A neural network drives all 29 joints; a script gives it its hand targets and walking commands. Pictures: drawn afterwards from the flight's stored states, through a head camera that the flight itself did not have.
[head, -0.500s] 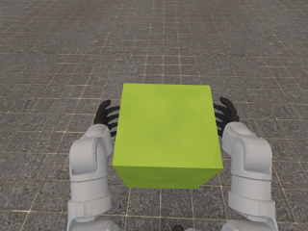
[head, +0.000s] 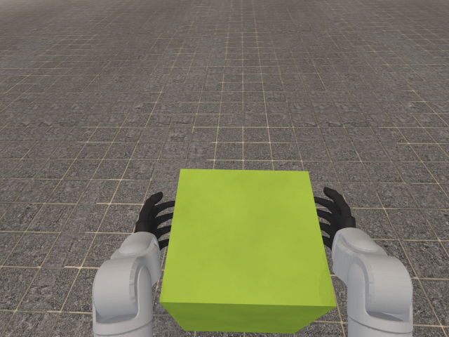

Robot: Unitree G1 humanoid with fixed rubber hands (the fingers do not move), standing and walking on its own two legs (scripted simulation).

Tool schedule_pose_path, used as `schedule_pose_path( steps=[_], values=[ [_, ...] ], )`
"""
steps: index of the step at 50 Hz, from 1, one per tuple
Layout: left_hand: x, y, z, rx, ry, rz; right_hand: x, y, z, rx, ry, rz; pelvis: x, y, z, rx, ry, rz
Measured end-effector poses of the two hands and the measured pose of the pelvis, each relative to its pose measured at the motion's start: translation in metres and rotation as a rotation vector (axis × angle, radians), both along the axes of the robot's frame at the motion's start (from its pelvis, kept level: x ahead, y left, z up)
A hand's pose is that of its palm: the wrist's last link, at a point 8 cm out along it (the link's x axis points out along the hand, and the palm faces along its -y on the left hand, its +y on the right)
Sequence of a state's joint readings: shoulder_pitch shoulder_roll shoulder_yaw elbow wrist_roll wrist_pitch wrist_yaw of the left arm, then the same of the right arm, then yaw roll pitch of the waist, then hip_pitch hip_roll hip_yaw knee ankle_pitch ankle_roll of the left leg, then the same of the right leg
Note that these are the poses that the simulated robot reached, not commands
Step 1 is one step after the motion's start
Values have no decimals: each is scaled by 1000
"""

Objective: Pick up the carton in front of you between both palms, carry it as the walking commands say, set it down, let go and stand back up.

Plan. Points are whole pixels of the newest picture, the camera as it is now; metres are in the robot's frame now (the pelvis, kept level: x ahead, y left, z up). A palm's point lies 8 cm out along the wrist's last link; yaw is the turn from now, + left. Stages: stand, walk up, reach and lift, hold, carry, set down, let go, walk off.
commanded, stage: carry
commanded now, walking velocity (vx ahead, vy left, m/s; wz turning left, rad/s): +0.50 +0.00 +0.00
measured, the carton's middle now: (241, 257) +0.25 +0.00 +0.03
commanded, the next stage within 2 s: none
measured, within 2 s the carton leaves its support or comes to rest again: neither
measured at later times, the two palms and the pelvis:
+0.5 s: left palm (174, 129) +0.53 +0.16 +0.11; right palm (303, 125) +0.53 -0.14 +0.12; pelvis +0.29 +0.00 +0.01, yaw -1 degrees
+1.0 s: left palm (187, 99) +0.70 +0.15 +0.10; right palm (292, 95) +0.71 -0.15 +0.10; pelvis +0.46 +0.00 +0.01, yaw +1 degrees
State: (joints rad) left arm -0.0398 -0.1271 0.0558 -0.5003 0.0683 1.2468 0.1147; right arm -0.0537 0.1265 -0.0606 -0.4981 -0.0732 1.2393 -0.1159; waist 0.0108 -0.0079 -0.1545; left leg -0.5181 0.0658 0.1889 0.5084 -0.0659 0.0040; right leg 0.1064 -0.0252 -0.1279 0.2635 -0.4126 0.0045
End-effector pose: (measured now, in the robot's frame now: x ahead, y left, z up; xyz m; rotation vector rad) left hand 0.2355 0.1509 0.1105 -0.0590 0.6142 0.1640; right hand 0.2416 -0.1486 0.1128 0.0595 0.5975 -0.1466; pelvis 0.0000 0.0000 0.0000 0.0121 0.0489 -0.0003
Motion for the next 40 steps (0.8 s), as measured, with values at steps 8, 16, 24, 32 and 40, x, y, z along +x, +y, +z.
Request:
schedule_pose_path(
  steps=[8, 16, 24, 32, 40],
  values=[
    [99, 18, -26, -20, 132, -56, 81, 18, -21, -26, 134, -54, 87, 29, 7, -18, 0, -41],
    [181, 21, -8, -15, 85, -62, 163, 21, -1, -30, 87, -57, 173, 32, 25, -40, 15, -25],
    [277, 9, 5, -11, 2, -11, 273, 9, 9, -20, 4, -10, 277, 9, 14, -22, 4, -12],
    [367, -16, -14, 43, 86, 6, 368, -16, -25, 40, 88, 4, 355, -16, 2, -20, -2, 21],
    [409, -11, -5, 38, 65, 22, 416, -11, -13, 23, 67, 26, 402, -16, 13, -16, -3, 20]
  ],
)
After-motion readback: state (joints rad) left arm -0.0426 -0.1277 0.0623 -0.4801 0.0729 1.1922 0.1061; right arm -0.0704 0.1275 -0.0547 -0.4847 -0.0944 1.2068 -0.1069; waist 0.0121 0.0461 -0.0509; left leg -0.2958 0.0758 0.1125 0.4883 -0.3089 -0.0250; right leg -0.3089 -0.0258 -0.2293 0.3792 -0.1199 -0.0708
